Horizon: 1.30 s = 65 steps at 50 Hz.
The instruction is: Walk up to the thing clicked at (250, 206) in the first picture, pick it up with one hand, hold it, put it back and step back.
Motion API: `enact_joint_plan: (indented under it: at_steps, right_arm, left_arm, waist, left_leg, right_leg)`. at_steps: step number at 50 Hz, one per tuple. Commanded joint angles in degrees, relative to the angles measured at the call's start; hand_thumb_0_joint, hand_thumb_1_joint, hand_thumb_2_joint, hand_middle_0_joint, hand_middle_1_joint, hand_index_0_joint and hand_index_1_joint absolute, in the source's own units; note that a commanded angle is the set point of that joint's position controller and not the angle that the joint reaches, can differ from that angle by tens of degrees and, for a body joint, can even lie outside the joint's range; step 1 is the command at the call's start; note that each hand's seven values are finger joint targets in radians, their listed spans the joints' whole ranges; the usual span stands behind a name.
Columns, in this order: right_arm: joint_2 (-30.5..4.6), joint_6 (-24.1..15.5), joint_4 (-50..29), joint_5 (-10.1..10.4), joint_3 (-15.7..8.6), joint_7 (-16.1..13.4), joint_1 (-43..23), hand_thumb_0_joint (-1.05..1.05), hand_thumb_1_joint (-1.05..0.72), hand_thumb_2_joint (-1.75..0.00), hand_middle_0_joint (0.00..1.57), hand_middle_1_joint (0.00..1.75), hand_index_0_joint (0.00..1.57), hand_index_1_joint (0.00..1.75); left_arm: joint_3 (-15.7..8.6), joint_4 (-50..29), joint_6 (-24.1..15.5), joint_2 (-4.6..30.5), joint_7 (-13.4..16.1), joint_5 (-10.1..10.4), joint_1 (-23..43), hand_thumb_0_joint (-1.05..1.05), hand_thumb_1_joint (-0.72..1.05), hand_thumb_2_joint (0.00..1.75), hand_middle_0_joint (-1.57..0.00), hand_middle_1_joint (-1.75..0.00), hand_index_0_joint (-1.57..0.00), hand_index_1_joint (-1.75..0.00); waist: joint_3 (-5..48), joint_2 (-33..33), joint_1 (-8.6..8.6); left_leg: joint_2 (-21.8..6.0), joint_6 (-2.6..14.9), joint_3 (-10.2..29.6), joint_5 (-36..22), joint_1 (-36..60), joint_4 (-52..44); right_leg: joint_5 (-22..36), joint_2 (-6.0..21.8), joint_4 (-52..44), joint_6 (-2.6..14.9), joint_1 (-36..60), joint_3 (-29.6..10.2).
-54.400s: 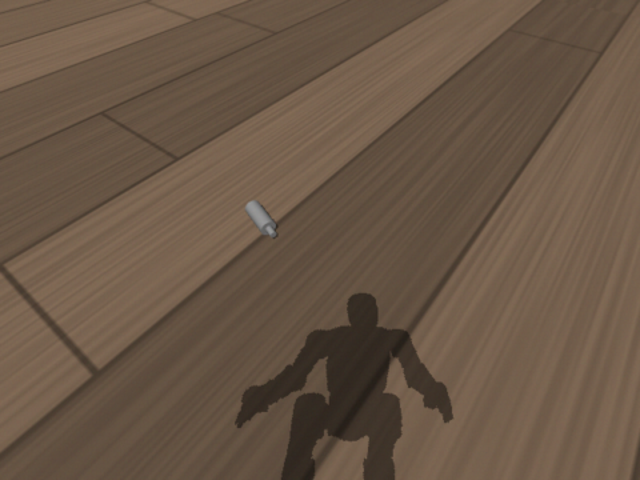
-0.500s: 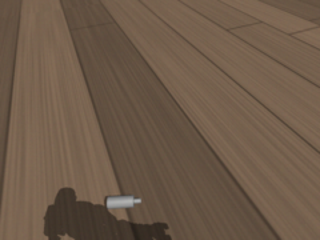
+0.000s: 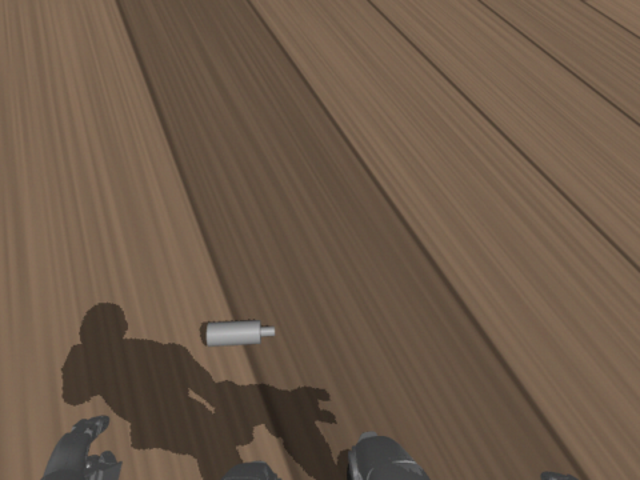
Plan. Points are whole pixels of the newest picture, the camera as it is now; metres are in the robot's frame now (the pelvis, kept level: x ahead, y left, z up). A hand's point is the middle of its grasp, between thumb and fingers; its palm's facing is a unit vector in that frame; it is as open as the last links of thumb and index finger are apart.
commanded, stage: step back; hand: left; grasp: from above
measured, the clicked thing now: (242, 332) +0.53 +0.19 -0.72
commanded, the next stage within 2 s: none
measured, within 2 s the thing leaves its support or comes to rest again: neither
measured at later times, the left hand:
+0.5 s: hand out of the picture +0.01 +0.25 -0.13, palm faces -0.06 -0.91 -0.40, open 7.4 cm
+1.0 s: hand out of the picture -0.14 +0.28 -0.15, palm faces -0.03 -0.93 -0.36, open 7.4 cm
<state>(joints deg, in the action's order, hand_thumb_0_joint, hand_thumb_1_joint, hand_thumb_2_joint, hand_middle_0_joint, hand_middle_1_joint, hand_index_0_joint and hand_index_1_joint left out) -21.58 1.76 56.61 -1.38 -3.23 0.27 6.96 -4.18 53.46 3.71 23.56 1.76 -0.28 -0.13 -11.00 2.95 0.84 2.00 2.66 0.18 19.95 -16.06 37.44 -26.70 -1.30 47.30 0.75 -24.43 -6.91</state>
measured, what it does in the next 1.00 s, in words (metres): walks backwards: right foot, then left foot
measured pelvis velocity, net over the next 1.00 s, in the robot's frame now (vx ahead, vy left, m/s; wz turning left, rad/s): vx -0.25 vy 0.01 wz -0.06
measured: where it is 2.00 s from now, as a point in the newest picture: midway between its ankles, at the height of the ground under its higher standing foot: outside the picture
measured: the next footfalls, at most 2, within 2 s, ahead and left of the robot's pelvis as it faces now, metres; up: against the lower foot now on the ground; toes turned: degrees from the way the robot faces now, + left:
right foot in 0.34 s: -0.04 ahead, -0.13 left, +0.00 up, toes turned -1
left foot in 0.72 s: -0.14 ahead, +0.12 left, +0.00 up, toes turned -4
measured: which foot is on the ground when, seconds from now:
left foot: down 0.00-0.40, up 0.42-0.70, down 0.72-1.00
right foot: up 0.00-0.32, down 0.34-0.74, up 0.76-1.00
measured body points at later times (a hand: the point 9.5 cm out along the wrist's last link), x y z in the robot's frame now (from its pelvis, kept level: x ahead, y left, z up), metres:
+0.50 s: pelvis -0.10 -0.01 +0.01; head -0.05 -0.03 +0.45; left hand +0.01 +0.29 -0.10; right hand -0.02 -0.33 -0.12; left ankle -0.08 +0.11 -0.66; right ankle -0.08 -0.12 -0.72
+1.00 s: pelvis -0.25 +0.01 +0.01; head -0.19 +0.04 +0.45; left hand -0.14 +0.33 -0.13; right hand -0.14 -0.31 -0.08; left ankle -0.18 +0.12 -0.72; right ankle -0.31 -0.15 -0.64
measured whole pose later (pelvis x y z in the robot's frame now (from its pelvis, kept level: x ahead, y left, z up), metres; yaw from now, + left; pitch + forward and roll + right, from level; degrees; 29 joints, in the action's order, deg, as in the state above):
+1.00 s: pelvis -0.25 +0.01 +0.01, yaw -3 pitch -2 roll -1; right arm -20.0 0.7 47.7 -1.8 -2.3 -1.0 7.1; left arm -5.7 47.1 4.3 23.7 0.8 -0.6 -10.7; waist -9.4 3.2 -1.3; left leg -1.3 1.0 0.9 11.7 -18.4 31.8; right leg -27.7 -5.6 64.8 -1.9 -22.5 -9.9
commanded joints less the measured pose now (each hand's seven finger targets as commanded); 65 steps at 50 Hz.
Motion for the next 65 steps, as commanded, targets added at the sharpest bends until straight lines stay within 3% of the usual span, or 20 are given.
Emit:
enact_joint_plan:
  at_steps: [1, 11, 16, 18, 20, 21, 25, 32, 35, 37, 38, 39, 42, 50, 56, 58, 59, 60, 63, 65]
  right_arm:
    - [-16.02, -1.56, -6.18, -0.58, -3.57, -1.77, -0.59, 0.0, -0.9, -0.9, 0.2, 0.3, 0.2, 0.3]
    - [-14.21, -1.25, -8.89, 0.12, -3.61, -2.57, 3.86, 0.0, -0.9, -0.9, 0.2, 0.3, 0.2, 0.3]
    - [-15.17, -0.64, -10.94, 0.62, -3.53, -1.78, -0.97, 0.0, -0.9, -0.9, 0.2, 0.3, 0.2, 0.3]
    - [-13.11, -0.59, -11.18, 1.48, -2.99, -1.53, -1.35, 0.0, -0.9, -0.9, 0.2, 0.3, 0.2, 0.3]
    - [-11.21, -0.04, -11.27, 1.49, -3.08, -1.87, -2.62, 0.0, -0.9, -0.9, 0.2, 0.3, 0.2, 0.3]
    - [-12.56, 0.18, -10.21, 1.28, -3.38, -1.88, -0.3, 0.0, -0.9, -0.9, 0.2, 0.3, 0.2, 0.3]
    - [-10.89, -0.26, -8.18, 1.82, -1.84, -1.78, 3.42, 0.0, -0.9, -0.9, 0.2, 0.3, 0.2, 0.3]
    - [-10.02, -1.48, -10.33, 1.14, -1.37, -2.35, 4.43, 0.0, -0.9, -0.9, 0.2, 0.3, 0.2, 0.3]
    - [-9.76, -1.99, -8.32, 0.14, -2.38, -2.18, 9.09, 0.0, -0.9, -0.9, 0.2, 0.3, 0.2, 0.3]
    - [-18.3, -1.99, -9.58, -1.53, -4.54, -2.0, 6.41, 0.0, -0.9, -0.9, 0.2, 0.3, 0.2, 0.3]
    - [-22.92, -1.73, -10.73, -0.96, -5.12, -1.5, 4.24, 0.0, -0.9, -0.9, 0.2, 0.3, 0.2, 0.3]
    - [-21.74, -2.07, -11.07, -1.2, -5.1, -1.79, 1.81, 0.0, -0.9, -0.9, 0.2, 0.3, 0.2, 0.3]
    - [-14.07, -2.29, -12.78, -1.07, -2.72, -2.04, -4.43, 0.0, -0.9, -0.9, 0.2, 0.3, 0.2, 0.3]
    - [-14.14, -1.84, -12.83, -0.12, -3.62, -2.23, 3.84, 0.0, -0.9, -0.9, 0.2, 0.3, 0.2, 0.3]
    - [-16.59, 0.04, -14.8, 0.08, -4.13, -1.85, -2.16, 0.0, -0.9, -0.9, 0.2, 0.3, 0.2, 0.3]
    - [-12.56, 0.32, -15.42, 1.05, -3.01, -1.73, -2.17, 0.0, -0.9, -0.9, 0.2, 0.3, 0.2, 0.3]
    - [-10.93, 0.19, -16.45, 1.35, -2.87, -2.5, -3.77, 0.0, -0.9, -0.9, 0.2, 0.3, 0.2, 0.3]
    - [-13.5, 0.39, -15.35, 0.97, -4.0, -3.06, -3.2, 0.0, -0.9, -0.9, 0.2, 0.3, 0.2, 0.3]
    - [-12.74, 0.11, -11.15, 1.35, -3.28, -2.26, 3.73, 0.0, -0.9, -0.9, 0.2, 0.3, 0.2, 0.3]
    - [-10.92, -0.51, -10.92, 0.93, -2.32, -2.59, 4.83, 0.0, -0.9, -0.9, 0.2, 0.3, 0.2, 0.3]
  left_arm:
    - [-1.93, -4.05, -0.71, 8.23, 0.88, -0.03, -1.97, 0.0, 0.9, 0.9, -0.2, -0.3, -0.2, -0.3]
    - [-2.77, -7.49, -1.87, 8.24, -0.19, -0.45, -4.42, 0.0, 0.9, 0.9, -0.2, -0.3, -0.2, -0.3]
    - [-3.26, -4.73, -2.63, 7.54, -0.79, -1.15, -12.55, 0.0, 0.9, 0.9, -0.2, -0.3, -0.2, -0.3]
    - [-4.03, -4.74, -2.96, 10.35, -0.8, -1.84, -14.4, 0.0, 0.9, 0.9, -0.2, -0.3, -0.2, -0.3]
    - [-5.37, -8.33, -2.74, 17.77, -1.01, -1.91, -7.27, 0.0, 0.9, 0.9, -0.2, -0.3, -0.2, -0.3]
    - [-5.24, -10.15, -3.09, 16.12, -0.82, -2.1, -4.37, 0.0, 0.9, 0.9, -0.2, -0.3, -0.2, -0.3]
    - [-4.2, -11.17, -3.24, 10.31, -0.26, -1.54, -3.22, 0.0, 0.9, 0.9, -0.2, -0.3, -0.2, -0.3]
    - [-3.69, -12.81, -2.1, 9.84, 0.13, -1.65, -9.16, 0.0, 0.9, 0.9, -0.2, -0.3, -0.2, -0.3]
    - [-3.36, -13.73, -0.78, 10.75, -0.57, -0.48, -6.86, 0.0, 0.9, 0.9, -0.2, -0.3, -0.2, -0.3]
    - [-2.32, -14.68, -0.48, 6.37, -0.88, -0.09, -8.97, 0.0, 0.9, 0.9, -0.2, -0.3, -0.2, -0.3]
    - [-3.59, -14.91, -0.63, 9.15, 0.04, -0.51, -3.82, 0.0, 0.9, 0.9, -0.2, -0.3, -0.2, -0.3]
    - [-4.07, -14.33, -0.63, 10.68, 0.29, -1.24, -2.66, 0.0, 0.9, 0.9, -0.2, -0.3, -0.2, -0.3]
    - [-4.02, -11.02, -0.53, 9.23, -0.44, 0.11, -10.57, 0.0, 0.9, 0.9, -0.2, -0.3, -0.2, -0.3]
    - [-3.69, -11.55, -1.45, 8.24, -0.79, -0.82, -9.89, 0.0, 0.9, 0.9, -0.2, -0.3, -0.2, -0.3]
    - [-4.12, -5.84, -1.95, 8.28, -1.65, -1.08, -20.4, 0.0, 0.9, 0.9, -0.2, -0.3, -0.2, -0.3]
    - [-5.61, -6.19, -2.17, 13.22, -1.83, -2.58, -19.65, 0.0, 0.9, 0.9, -0.2, -0.3, -0.2, -0.3]
    - [-6.7, -8.9, -1.78, 19.18, -1.99, -2.35, -14.33, 0.0, 0.9, 0.9, -0.2, -0.3, -0.2, -0.3]
    - [-6.79, -11.47, -1.86, 21.09, -1.59, -2.65, -9.34, 0.0, 0.9, 0.9, -0.2, -0.3, -0.2, -0.3]
    - [-4.75, -13.02, -2.38, 12.05, -0.96, -2.21, -1.22, 0.0, 0.9, 0.9, -0.2, -0.3, -0.2, -0.3]
    - [-5.0, -12.7, -2.53, 11.04, -0.81, -2.39, -4.02, 0.0, 0.9, 0.9, -0.2, -0.3, -0.2, -0.3]
  waist:
    - [13.16, -12.64, 0.23]
    - [12.98, -10.23, 2.43]
    - [15.42, -10.92, -1.38]
    - [17.01, -3.93, -1.82]
    - [10.08, 15.09, -3.09]
    - [7.25, 11.52, -1.61]
    - [9.68, 4.46, -0.32]
    - [16.19, 8.51, -3.05]
    - [16.71, 6.48, -0.03]
    - [15.27, -12.61, -1.31]
    - [11.73, -18.41, 2.25]
    - [8.89, -16.0, 2.18]
    - [8.17, -10.01, -3.84]
    - [13.77, -12.96, 1.82]
    - [18.09, -14.91, -2.79]
    - [14.14, -1.46, -2.97]
    - [9.98, 12.51, -4.37]
    - [5.53, 14.13, -4.28]
    - [4.9, 4.89, 1.49]
    - [7.46, 6.75, -0.2]
  left_leg:
    - [-18.06, 7.96, 18.33, -42.75, 8.46, -13.31]
    - [-16.88, 11.36, 13.08, -36.79, 15.4, -9.11]
    - [-14.58, 7.31, 10.91, -23.37, 5.67, -6.91]
    - [-10.36, 2.72, 8.49, -13.22, -2.38, -2.55]
    - [3.82, -2.73, 1.96, 14.57, -6.63, 20.58]
    - [2.23, -2.96, 7.44, 15.64, -4.58, 27.91]
    - [6.0, -3.25, 8.71, 8.29, -9.81, 30.8]
    - [-0.96, -3.39, 3.93, 8.72, -8.58, 1.69]
    - [-0.4, -2.29, 0.31, -11.34, 3.04, -17.28]
    - [-17.85, 3.81, 23.87, -21.21, 12.51, -18.31]
    - [-25.41, 13.12, 31.13, -21.8, -0.88, -20.59]
    - [-26.31, 15.16, 32.76, -19.32, -6.52, -21.41]
    - [-14.58, 7.85, 12.53, -28.15, 1.08, -15.76]
    - [-16.0, 11.79, 12.84, -28.96, 15.82, -11.29]
    - [-13.85, 6.9, 10.07, -18.08, 3.8, -6.9]
    - [-4.44, 0.26, 7.94, -1.69, -12.47, 2.7]
    - [4.27, -2.98, 4.01, 12.66, -14.07, 17.38]
    - [1.39, -3.69, 8.03, 14.87, -9.75, 27.14]
    - [5.1, -2.58, 9.96, 5.84, -10.94, 31.0]
    - [5.81, -3.48, 8.42, 5.16, -12.2, 30.64]
  right_leg:
    - [-6.3, -4.17, 18.07, 1.47, -3.25, -5.38]
    - [-2.02, -1.27, 2.96, -1.9, -1.75, 0.62]
    - [10.99, -0.5, -17.83, 0.63, 13.28, 6.06]
    - [18.72, 5.33, -21.1, 4.04, 19.18, -2.61]
    - [17.67, 23.86, -30.96, 18.25, 4.11, -24.96]
    - [20.64, 24.59, -30.89, 18.3, -0.36, -25.56]
    - [33.15, 13.06, -24.43, 10.95, 9.34, -7.38]
    - [42.66, 14.04, -16.26, 11.07, 26.31, -6.15]
    - [35.06, 10.89, -10.34, 7.17, 18.93, -3.11]
    - [4.82, -0.59, 1.18, 1.48, -2.94, 2.29]
    - [-10.27, -4.09, 11.62, -0.05, -0.4, -0.16]
    - [-9.89, -3.38, 19.95, -0.17, 1.29, -4.62]
    - [-1.1, -5.59, 26.3, 0.61, -4.34, -5.43]
    - [-3.19, -2.66, 8.93, -3.69, -3.59, -0.7]
    - [10.44, 0.35, -22.29, -0.11, 16.16, 6.63]
    - [6.73, 8.72, -26.0, 3.91, 18.75, -9.72]
    - [1.24, 20.95, -32.43, 12.48, 4.73, -22.34]
    - [-1.27, 26.41, -35.68, 16.59, -7.55, -28.7]
    - [15.74, 13.33, -27.39, 8.88, -0.05, -5.7]
    - [22.73, 10.78, -24.33, 7.35, 5.94, -2.78]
